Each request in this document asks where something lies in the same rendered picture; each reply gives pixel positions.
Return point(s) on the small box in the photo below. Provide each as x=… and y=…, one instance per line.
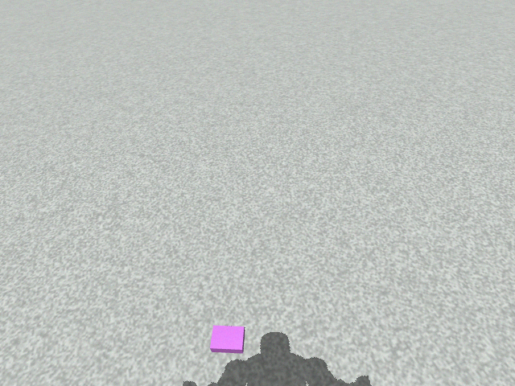
x=228, y=339

